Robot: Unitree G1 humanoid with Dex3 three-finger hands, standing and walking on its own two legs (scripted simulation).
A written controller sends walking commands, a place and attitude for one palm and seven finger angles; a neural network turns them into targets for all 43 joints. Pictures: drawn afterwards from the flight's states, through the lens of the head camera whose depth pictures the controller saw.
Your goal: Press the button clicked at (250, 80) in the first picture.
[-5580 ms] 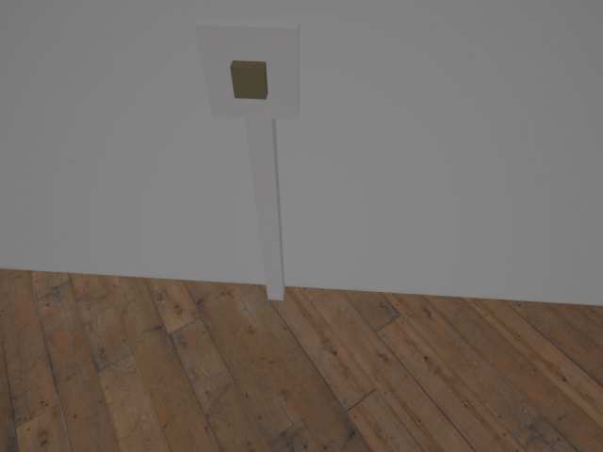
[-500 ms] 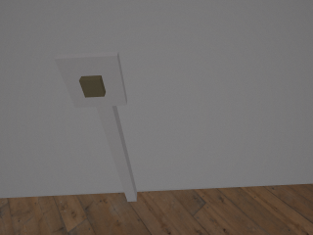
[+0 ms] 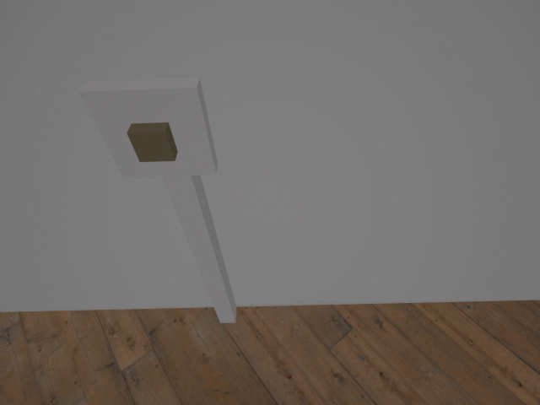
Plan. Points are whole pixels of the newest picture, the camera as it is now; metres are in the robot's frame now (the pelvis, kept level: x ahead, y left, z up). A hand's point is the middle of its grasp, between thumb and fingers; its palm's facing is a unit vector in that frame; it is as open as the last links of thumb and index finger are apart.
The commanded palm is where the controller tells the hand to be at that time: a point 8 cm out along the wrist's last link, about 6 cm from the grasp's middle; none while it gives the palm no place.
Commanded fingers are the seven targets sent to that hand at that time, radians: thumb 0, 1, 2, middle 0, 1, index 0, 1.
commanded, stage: look again from close up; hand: left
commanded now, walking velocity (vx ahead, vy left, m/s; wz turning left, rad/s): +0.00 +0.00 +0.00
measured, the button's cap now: (154, 141) +0.49 +0.22 +0.14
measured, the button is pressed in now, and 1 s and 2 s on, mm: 0 0 0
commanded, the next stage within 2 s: raise the hand and make a fist in 0.26 s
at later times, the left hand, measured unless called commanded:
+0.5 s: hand (130, 400) +0.15 +0.22 -0.07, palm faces +0.26 -0.94 -0.24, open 7.1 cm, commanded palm +0.12 +0.24 -0.05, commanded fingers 0.00 0.90 0.90 -0.42 -0.54 -0.42 -0.54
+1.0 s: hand (127, 375) +0.16 +0.19 +0.03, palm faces +0.08 -1.00 -0.03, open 3.9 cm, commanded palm +0.13 +0.25 +0.01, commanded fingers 0.00 0.90 0.90 -1.11 -1.29 -1.11 -1.29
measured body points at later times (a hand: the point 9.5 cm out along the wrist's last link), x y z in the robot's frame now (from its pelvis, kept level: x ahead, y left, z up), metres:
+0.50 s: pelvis +0.02 +0.03 +0.00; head +0.03 +0.01 +0.45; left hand +0.13 +0.27 -0.06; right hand +0.10 -0.21 -0.14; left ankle +0.00 +0.14 -0.74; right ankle -0.02 -0.07 -0.74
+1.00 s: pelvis -0.04 +0.02 -0.07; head +0.01 +0.02 +0.38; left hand +0.15 +0.24 +0.03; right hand +0.20 -0.18 -0.13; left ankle +0.00 +0.14 -0.74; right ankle -0.02 -0.07 -0.74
